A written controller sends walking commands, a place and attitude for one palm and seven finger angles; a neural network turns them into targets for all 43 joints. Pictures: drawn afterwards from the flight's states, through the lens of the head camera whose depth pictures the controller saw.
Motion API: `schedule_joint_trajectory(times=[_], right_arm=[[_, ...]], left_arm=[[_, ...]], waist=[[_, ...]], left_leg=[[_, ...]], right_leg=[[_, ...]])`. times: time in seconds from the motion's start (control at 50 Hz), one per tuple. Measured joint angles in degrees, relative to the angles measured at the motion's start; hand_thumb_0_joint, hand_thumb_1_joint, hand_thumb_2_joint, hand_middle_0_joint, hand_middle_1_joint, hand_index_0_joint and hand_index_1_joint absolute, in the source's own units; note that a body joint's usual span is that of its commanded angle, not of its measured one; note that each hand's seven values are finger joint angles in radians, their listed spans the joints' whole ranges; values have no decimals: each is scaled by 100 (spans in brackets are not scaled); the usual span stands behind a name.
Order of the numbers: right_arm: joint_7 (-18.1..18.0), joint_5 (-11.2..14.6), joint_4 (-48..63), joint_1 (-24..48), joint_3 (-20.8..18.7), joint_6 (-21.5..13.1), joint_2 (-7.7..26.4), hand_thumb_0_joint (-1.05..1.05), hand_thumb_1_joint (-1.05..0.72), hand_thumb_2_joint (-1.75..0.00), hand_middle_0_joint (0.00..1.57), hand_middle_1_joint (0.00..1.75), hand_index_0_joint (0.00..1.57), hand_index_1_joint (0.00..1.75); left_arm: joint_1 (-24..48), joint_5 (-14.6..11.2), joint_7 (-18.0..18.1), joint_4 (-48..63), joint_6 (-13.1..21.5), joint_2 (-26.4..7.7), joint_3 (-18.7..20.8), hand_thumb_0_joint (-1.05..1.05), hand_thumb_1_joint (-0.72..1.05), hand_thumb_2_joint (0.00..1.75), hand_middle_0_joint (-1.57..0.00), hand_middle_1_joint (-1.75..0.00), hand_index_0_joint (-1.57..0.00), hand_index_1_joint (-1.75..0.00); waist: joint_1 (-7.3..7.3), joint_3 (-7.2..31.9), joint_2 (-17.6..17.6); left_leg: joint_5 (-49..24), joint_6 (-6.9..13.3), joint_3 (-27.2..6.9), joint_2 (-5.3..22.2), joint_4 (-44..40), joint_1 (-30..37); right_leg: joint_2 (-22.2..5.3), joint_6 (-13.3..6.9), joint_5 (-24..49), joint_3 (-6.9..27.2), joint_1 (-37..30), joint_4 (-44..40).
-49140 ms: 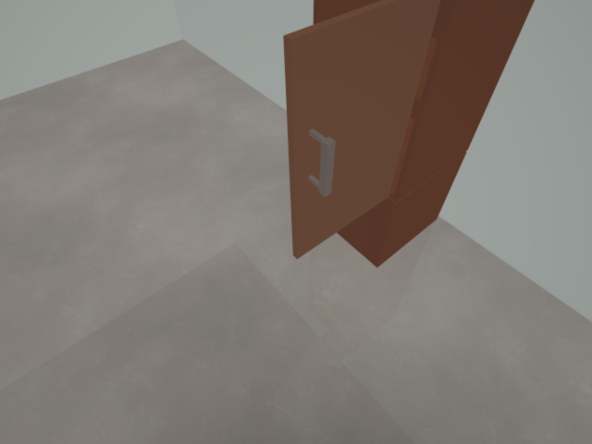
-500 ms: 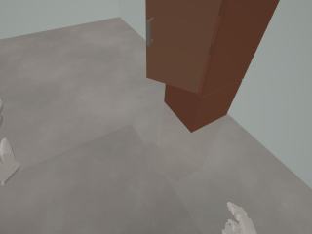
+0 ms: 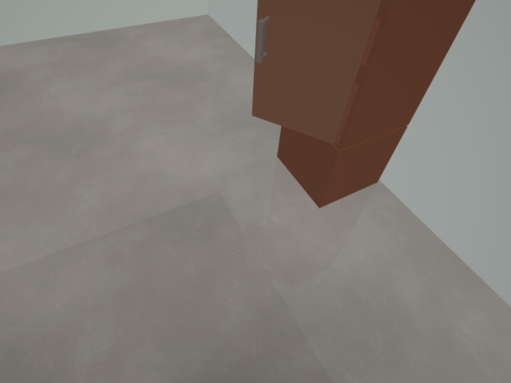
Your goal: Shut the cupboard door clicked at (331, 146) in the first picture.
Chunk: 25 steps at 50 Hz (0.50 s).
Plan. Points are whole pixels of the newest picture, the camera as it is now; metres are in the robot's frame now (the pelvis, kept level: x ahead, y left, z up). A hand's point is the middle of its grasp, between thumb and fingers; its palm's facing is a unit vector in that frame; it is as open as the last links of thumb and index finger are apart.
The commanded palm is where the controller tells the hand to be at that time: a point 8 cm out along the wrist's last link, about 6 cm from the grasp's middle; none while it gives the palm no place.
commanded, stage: let the arm hang, fingers relaxed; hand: left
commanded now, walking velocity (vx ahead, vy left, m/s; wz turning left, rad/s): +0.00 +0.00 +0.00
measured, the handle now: (263, 40) +1.14 +0.04 +0.00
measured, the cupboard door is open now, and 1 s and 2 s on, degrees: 35 35 35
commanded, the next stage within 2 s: look to check the result in 0.68 s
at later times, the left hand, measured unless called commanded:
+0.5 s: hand out of the picture -0.01 +0.17 -0.17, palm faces +0.01 -0.99 -0.17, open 7.4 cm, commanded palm none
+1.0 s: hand out of the picture +0.00 +0.19 -0.17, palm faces -0.01 -0.98 -0.22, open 7.4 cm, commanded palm none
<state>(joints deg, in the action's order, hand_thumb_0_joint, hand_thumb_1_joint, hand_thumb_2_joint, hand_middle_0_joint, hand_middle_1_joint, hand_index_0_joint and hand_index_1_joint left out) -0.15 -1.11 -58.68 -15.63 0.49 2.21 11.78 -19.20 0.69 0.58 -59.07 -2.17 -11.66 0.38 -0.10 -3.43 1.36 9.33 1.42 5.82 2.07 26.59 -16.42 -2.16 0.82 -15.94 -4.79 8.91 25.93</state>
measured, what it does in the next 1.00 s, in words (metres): stands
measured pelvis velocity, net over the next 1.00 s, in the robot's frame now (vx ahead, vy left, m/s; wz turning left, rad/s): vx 0.00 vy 0.00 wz -0.02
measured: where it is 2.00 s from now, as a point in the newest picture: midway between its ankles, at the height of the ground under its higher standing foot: outside the picture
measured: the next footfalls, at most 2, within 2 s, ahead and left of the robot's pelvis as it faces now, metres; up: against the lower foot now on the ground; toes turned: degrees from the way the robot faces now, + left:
none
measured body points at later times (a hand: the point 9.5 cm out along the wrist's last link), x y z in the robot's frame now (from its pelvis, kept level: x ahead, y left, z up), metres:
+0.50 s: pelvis -0.01 +0.01 +0.00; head -0.01 +0.00 +0.45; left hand -0.01 +0.22 -0.16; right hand -0.03 -0.20 -0.16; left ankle +0.06 +0.10 -0.74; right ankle -0.02 -0.13 -0.74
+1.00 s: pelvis +0.00 +0.00 +0.00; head +0.02 +0.00 +0.45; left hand +0.00 +0.24 -0.15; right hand -0.01 -0.24 -0.16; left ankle +0.06 +0.10 -0.74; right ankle -0.02 -0.13 -0.74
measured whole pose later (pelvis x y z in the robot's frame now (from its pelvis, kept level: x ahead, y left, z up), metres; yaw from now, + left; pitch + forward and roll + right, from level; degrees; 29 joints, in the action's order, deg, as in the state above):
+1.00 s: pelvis +0.00 +0.00 +0.00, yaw -1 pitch -2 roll +0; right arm -1.1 -0.6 -64.1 -15.1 -1.4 0.4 10.8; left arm -16.4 1.0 1.1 -65.2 -0.1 -10.4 1.2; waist -0.8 -3.4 -0.6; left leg 7.9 1.6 7.4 1.8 22.6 -13.2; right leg -2.3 1.1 -14.5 -3.3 6.9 23.1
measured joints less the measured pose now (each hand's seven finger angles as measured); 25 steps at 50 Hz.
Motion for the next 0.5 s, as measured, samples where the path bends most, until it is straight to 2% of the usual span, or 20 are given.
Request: schedule_joint_trajectory(times=[0.2, 0.5], right_arm=[[-89, 61, -529, -258, -93, -75, -252, 0, -91, -89, 20, 30, 20, 30], [-97, 31, -536, -199, -150, -145, -435, 0, -91, -89, 20, 30, 20, 30]], left_arm=[[-305, 4, 55, -757, 95, 142, 11, 0, 93, 90, -20, -30, -20, -30], [171, 34, 98, -506, 203, 461, 27, 0, 91, 90, -20, -30, -20, -30]], waist=[[-20, -16, -248], [-96, 234, -205]], left_leg=[[-141, 58, 119, -42, -280, 218], [-170, 70, 168, -69, -297, 206]], right_leg=[[-34, 53, 158, 108, -143, -220], [-69, 65, 120, 161, -45, -85]])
